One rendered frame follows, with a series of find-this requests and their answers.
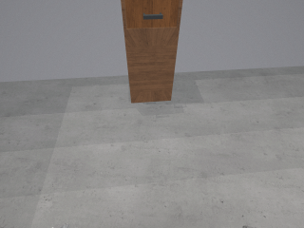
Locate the handle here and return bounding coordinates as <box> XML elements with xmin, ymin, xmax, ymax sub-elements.
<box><xmin>142</xmin><ymin>12</ymin><xmax>163</xmax><ymax>20</ymax></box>

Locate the drawer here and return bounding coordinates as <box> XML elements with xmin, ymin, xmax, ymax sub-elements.
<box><xmin>124</xmin><ymin>0</ymin><xmax>180</xmax><ymax>29</ymax></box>

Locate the cabinet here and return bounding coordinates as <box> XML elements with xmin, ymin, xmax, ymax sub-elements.
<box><xmin>121</xmin><ymin>0</ymin><xmax>183</xmax><ymax>104</ymax></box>

